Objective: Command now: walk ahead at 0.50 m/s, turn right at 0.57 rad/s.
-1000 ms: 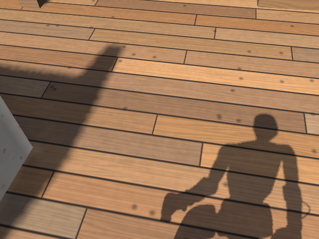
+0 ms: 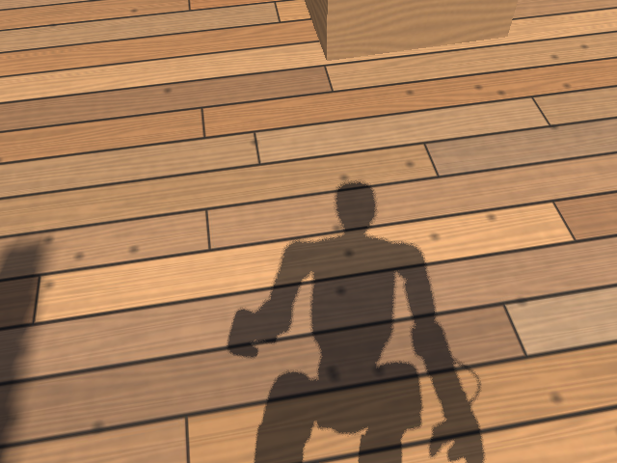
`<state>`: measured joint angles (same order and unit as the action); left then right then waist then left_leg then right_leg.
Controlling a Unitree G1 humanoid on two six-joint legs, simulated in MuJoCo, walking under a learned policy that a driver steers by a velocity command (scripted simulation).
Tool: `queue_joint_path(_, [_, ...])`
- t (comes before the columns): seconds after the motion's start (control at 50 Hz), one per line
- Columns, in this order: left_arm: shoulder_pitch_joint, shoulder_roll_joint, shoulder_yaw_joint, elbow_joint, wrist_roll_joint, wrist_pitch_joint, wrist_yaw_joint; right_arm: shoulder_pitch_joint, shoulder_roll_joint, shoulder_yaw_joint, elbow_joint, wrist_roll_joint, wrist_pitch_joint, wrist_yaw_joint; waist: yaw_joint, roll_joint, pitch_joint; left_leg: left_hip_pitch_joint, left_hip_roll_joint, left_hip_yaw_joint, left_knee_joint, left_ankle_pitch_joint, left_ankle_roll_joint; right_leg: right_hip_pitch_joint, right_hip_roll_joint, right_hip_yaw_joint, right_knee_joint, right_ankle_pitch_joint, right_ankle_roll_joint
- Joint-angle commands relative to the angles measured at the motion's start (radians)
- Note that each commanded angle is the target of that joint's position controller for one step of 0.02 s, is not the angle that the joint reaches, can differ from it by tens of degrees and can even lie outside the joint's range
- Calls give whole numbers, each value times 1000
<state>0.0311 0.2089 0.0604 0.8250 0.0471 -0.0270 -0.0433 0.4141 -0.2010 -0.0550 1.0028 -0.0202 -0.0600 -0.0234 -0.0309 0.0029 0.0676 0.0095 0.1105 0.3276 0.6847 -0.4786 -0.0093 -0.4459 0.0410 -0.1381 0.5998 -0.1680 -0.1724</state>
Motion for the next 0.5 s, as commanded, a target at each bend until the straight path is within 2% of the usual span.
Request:
queue_joint_path(0.02, [369,311,90,25,-17,7,28,-68,-132,-28,-183,9,-19,23,142,-153,-335,-692,-126,-259,779,-80,-2,744,-399,913,-317,-122,-271])
queue_joint_path(0.04, [336,281,81,39,-27,15,36,-175,-142,-28,-205,8,-29,28,137,-41,-193,-794,-54,-340,758,33,10,665,-368,734,-337,-64,-231])
queue_joint_path(0.06, [288,228,68,39,-36,11,41,-171,-130,-20,-205,14,-42,28,98,-10,-101,-762,-17,-338,668,127,15,529,-335,612,-346,43,-191])
queue_joint_path(0.08, [236,188,58,31,-37,3,44,-148,-127,-22,-186,6,-40,25,51,32,-59,-694,12,-343,579,163,13,429,-273,517,-355,158,-143])
queue_joint_path(0.1, [207,161,48,27,-47,-6,49,-127,-127,-23,-183,-16,-24,24,18,23,-54,-629,24,-348,528,172,0,362,-225,450,-361,248,-121])
queue_joint_path(0.12, [200,149,42,22,-50,-16,49,-105,-120,-21,-179,-28,-4,27,1,7,-73,-583,28,-351,498,178,-13,332,-199,411,-364,299,-113])
queue_joint_path(0.14, [219,154,40,24,-53,-28,48,-108,-115,-21,-186,-31,11,32,-3,2,-82,-574,24,-343,478,178,-25,321,-184,400,-363,354,-116])
queue_joint_path(0.18, [261,182,46,30,-53,-39,44,-150,-105,-17,-206,-30,29,37,2,-7,-76,-599,19,-329,415,221,-43,301,-159,380,-376,362,-109])
queue_joint_path(0.24, [337,192,46,35,-49,-38,43,-283,-116,-15,-256,-26,38,39,50,-37,-40,-694,14,-324,297,321,-57,331,-150,409,-398,317,-86])
queue_joint_path(0.28, [373,186,41,41,-49,-36,46,-329,-118,-12,-273,-22,36,38,64,-44,-27,-715,-3,-316,212,372,-54,375,-147,382,-362,527,-54])
queue_joint_path(0.32, [401,181,36,48,-48,-32,52,-360,-105,-2,-285,-16,31,39,78,-57,-44,-679,-34,-298,131,414,-40,407,-129,334,-307,723,-14])
queue_joint_path(0.4, [435,162,22,60,-35,-21,65,-415,-101,14,-302,-4,18,36,110,-88,-58,-591,-98,-274,-27,466,4,463,-123,322,-242,807,27])
queue_joint_path(0.42, [427,162,20,59,-30,-20,69,-397,-108,14,-296,-5,13,34,101,-96,-60,-546,-112,-277,-67,453,19,468,-127,328,-216,824,35])
queue_joint_path(0.46, [380,183,22,49,-27,-26,76,-267,-151,1,-253,-9,-1,23,40,-106,-91,-390,-143,-292,-141,419,58,466,-140,358,-114,914,60])
queue_joint_path(0.48, [350,199,25,46,-36,-31,75,-174,-163,-4,-222,-10,-13,16,-14,-89,-115,-293,-140,-296,-239,494,77,469,-124,352,-9,900,70])
queue_joint_path(0.5, [331,191,21,32,-48,-41,70,-73,-184,-7,-195,-16,-32,8,-60,-38,-173,-105,-54,-357,-289,786,100,386,-77,337,146,711,85])
